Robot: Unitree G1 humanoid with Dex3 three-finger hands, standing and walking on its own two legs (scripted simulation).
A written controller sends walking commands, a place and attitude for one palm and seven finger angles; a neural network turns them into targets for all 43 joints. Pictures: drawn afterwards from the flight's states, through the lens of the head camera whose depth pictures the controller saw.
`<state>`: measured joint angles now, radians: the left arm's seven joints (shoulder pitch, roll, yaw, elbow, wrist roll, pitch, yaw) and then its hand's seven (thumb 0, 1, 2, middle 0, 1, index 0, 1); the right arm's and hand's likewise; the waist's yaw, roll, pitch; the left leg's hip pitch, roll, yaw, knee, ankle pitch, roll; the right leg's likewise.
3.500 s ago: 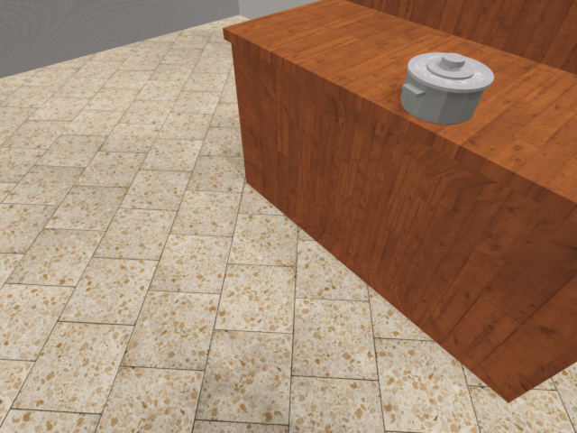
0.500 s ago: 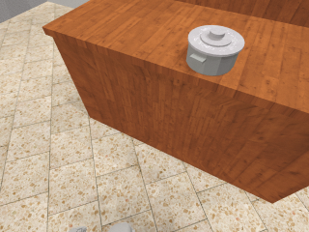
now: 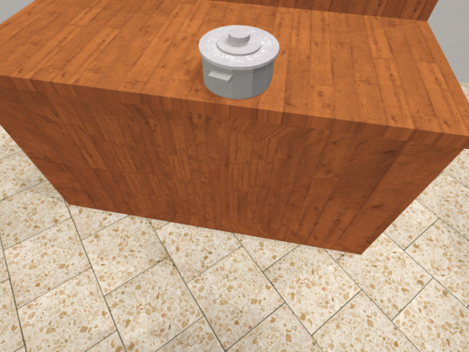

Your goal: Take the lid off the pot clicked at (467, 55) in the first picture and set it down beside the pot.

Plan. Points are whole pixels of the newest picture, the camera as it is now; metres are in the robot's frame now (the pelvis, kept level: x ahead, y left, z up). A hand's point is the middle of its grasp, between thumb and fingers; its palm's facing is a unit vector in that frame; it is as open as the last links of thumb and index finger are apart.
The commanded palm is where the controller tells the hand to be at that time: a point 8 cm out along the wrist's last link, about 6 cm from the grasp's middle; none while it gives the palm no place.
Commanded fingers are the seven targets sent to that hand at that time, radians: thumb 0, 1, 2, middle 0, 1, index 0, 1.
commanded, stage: turn to face it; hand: left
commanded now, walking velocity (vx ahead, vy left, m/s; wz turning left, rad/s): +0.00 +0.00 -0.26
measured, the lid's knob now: (239, 35) +0.77 +0.03 +0.13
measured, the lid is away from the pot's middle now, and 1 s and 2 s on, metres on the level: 0.00 0.00 0.00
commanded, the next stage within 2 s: take the last steps up to it in 0.14 s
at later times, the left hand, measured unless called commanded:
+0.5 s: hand out of the picture +0.09 +0.18 -0.18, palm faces -0.04 -0.99 -0.15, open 7.4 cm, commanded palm none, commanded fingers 0.00 0.90 0.90 -0.20 -0.30 -0.20 -0.30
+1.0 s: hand (193, 262) +0.32 +0.11 -0.18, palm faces -0.16 -0.97 -0.16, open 7.4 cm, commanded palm none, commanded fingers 0.00 0.90 0.90 -0.20 -0.30 -0.20 -0.30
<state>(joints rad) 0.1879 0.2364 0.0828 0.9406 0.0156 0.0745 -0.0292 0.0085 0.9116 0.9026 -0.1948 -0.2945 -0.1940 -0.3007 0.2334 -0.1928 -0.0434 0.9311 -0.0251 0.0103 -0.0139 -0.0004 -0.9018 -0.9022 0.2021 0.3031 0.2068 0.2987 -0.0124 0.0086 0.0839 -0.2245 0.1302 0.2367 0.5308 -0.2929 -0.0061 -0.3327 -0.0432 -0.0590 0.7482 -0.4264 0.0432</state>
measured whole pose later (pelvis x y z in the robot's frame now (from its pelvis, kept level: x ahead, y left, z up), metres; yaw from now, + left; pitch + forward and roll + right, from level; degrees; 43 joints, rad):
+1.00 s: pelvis +0.20 -0.04 -0.02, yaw -9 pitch +0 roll +0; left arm 0.13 0.14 0.04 1.00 0.02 -0.06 -0.01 0.01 0.91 0.90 -0.20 -0.29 -0.20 -0.30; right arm 0.48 -0.09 -0.01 1.17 -0.01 -0.04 -0.02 0.00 -0.90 -0.90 0.20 0.30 0.21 0.30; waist -0.03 0.02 0.09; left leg -0.03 0.03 0.10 0.75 -0.53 0.02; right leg -0.43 -0.01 -0.15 0.66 -0.21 -0.08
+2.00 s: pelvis +0.21 -0.02 +0.00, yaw -9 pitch -1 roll +1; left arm 0.27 0.18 0.03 1.04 0.02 0.03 0.02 0.00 0.91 0.90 -0.20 -0.29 -0.20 -0.30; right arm 0.31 -0.18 -0.06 1.08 -0.02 0.06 -0.01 0.00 -0.91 -0.90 0.20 0.30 0.20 0.30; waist -0.02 0.00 0.00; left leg -0.37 0.02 0.03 0.59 -0.32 -0.02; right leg -0.11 -0.03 -0.04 0.44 -0.31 -0.02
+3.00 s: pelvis +0.21 +0.05 -0.01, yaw -10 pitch -2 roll -1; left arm 0.23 0.22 0.01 0.96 0.01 0.02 0.05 0.00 0.91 0.90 -0.20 -0.29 -0.20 -0.30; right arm 0.20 -0.19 -0.02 0.98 -0.02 0.02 0.00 0.00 -0.91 -0.90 0.20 0.30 0.20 0.30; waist 0.01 -0.01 0.08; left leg -0.28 -0.02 0.08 0.60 -0.30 0.06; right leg -0.16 -0.11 0.00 0.54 -0.35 0.08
